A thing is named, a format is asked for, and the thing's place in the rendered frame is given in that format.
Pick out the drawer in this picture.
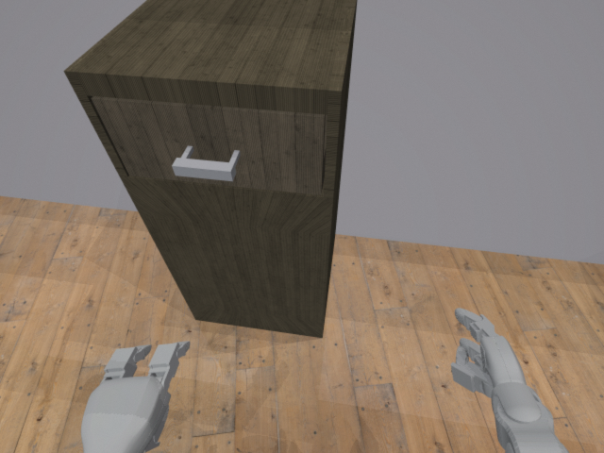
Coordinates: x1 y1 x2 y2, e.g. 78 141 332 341
91 96 327 195

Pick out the robot right hand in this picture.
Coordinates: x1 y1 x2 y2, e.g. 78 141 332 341
451 308 527 398

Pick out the robot left hand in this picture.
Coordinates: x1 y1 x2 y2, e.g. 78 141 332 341
81 341 190 453

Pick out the cabinet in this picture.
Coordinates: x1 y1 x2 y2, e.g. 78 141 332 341
64 0 357 338

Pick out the robot right forearm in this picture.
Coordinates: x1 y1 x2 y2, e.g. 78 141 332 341
491 382 569 453

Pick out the handle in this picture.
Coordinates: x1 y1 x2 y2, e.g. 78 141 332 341
172 146 241 181

